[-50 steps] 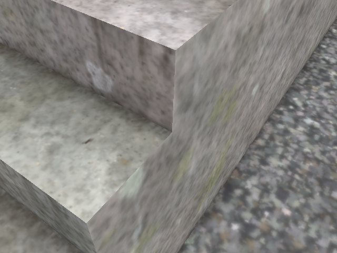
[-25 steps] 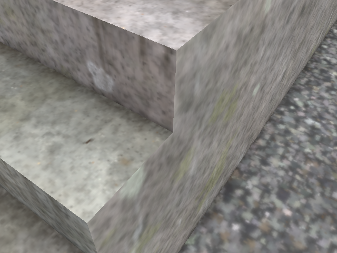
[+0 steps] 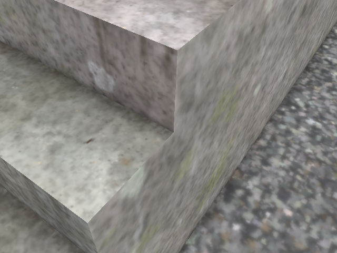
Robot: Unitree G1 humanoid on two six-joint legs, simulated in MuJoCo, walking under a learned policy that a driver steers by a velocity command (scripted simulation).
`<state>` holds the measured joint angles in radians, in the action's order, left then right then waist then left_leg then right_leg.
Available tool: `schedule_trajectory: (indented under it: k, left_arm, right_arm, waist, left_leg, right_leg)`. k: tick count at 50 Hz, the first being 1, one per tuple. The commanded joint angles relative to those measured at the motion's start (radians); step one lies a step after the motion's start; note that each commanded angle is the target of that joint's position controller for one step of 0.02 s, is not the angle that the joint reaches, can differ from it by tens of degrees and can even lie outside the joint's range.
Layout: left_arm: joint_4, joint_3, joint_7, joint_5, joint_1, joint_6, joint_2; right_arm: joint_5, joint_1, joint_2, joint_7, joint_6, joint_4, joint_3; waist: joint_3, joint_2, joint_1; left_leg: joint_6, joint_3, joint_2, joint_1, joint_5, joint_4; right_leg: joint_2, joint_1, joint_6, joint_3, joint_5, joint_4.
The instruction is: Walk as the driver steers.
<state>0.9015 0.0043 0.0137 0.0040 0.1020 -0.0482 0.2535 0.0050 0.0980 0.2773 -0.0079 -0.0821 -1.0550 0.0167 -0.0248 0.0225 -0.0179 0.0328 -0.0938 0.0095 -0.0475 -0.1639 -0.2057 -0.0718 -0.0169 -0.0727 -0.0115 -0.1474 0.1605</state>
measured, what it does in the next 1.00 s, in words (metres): stands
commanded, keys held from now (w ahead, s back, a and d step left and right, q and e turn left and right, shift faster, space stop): w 0.06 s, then no key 0.94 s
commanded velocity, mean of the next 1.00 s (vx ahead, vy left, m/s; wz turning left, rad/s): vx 0.15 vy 0.00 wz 0.00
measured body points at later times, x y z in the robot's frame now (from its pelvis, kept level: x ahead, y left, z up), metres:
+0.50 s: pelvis -0.01 +0.00 +0.00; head -0.01 +0.01 +0.45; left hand +0.13 +0.26 -0.12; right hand +0.06 -0.28 -0.14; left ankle -0.03 +0.14 -0.75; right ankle -0.04 -0.16 -0.75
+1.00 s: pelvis -0.01 -0.01 +0.00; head -0.02 +0.00 +0.45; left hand +0.12 +0.26 -0.12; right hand +0.04 -0.29 -0.14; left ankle -0.03 +0.14 -0.75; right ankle -0.04 -0.16 -0.75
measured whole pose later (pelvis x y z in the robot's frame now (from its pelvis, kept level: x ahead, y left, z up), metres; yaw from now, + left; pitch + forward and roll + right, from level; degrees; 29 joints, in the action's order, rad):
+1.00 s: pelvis -0.01 -0.01 +0.00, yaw +0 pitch +0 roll +0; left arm 0.84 -0.05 -0.02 -0.01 0.15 -0.02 0.27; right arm 0.01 0.18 0.27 0.00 -0.07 -1.14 -0.02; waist -0.02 0.01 0.00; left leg 0.05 -0.11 0.03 -0.12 -0.21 -0.33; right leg -0.05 -0.09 -0.05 0.00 -0.20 0.29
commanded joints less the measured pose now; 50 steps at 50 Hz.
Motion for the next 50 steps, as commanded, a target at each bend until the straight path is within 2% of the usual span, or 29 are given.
schedule_trajectory:
  k: [1,7,22,27,29,36,38,48,50]
  left_arm:
    - [-0.036,-0.029,-0.009,0.002,-0.026,0.001,0.124]
    - [-0.020,-0.037,-0.008,-0.001,0.011,0.004,0.138]
    - [-0.016,-0.058,-0.021,0.000,0.090,0.040,0.128]
    - [-0.025,-0.065,-0.023,-0.001,0.104,0.048,0.126]
    - [-0.027,-0.072,-0.036,-0.003,0.102,0.052,0.137]
    - [-0.033,-0.077,-0.036,-0.004,0.111,0.058,0.130]
    - [-0.033,-0.081,-0.041,-0.010,0.115,0.058,0.141]
    - [-0.042,-0.081,-0.041,-0.007,0.122,0.063,0.134]
    - [-0.040,-0.085,-0.042,-0.003,0.124,0.071,0.141]
  right_arm:
    - [-0.001,-0.043,0.134,0.003,-0.011,0.047,-0.023]
    - [0.000,-0.003,0.145,-0.003,-0.011,0.027,-0.030]
    - [0.002,0.063,0.137,-0.009,0.006,-0.022,-0.052]
    - [0.001,0.085,0.133,-0.006,0.008,-0.033,-0.057]
    - [-0.002,0.076,0.128,0.003,0.002,-0.037,-0.054]
    - [-0.003,0.091,0.125,0.006,0.002,-0.051,-0.056]
    - [0.001,0.093,0.131,0.009,0.001,-0.051,-0.059]
    - [-0.001,0.092,0.125,0.009,0.005,-0.057,-0.060]
    - [-0.001,0.089,0.126,0.012,0.006,-0.058,-0.060]
  waist:
    - [-0.031,-0.005,-0.006]
    - [-0.030,-0.003,-0.006]
    - [0.018,-0.004,-0.010]
    - [0.024,0.000,-0.009]
    - [0.024,-0.011,-0.009]
    - [0.031,0.000,-0.005]
    - [0.018,0.005,0.001]
    - [0.036,-0.002,0.002]
    - [0.036,-0.002,0.001]
  left_leg:
    - [0.002,-0.043,0.062,-0.029,0.233,0.012]
    - [-0.002,-0.035,0.062,-0.028,0.288,-0.012]
    - [-0.005,-0.037,0.053,-0.105,0.189,-0.037]
    - [-0.002,-0.039,0.052,-0.120,0.169,-0.044]
    - [-0.003,-0.035,0.051,-0.125,0.167,-0.044]
    - [0.000,-0.035,0.050,-0.133,0.148,-0.053]
    - [-0.009,-0.031,0.051,-0.128,0.159,-0.067]
    - [-0.005,-0.032,0.051,-0.148,0.125,-0.072]
    - [0.000,-0.031,0.051,-0.148,0.136,-0.078]
  right_leg:
    - [-0.044,0.040,0.006,-0.032,0.265,0.016]
    - [-0.042,0.042,0.009,-0.023,0.323,0.041]
    - [-0.026,-0.004,0.022,-0.007,0.207,0.078]
    - [-0.023,-0.010,0.025,-0.008,0.199,0.089]
    - [-0.020,-0.008,0.029,-0.007,0.183,0.089]
    - [-0.017,-0.017,0.033,-0.011,0.191,0.097]
    - [-0.016,-0.017,0.033,-0.011,0.204,0.105]
    - [-0.011,-0.031,0.037,-0.015,0.183,0.110]
    - [-0.010,-0.030,0.036,-0.014,0.190,0.117]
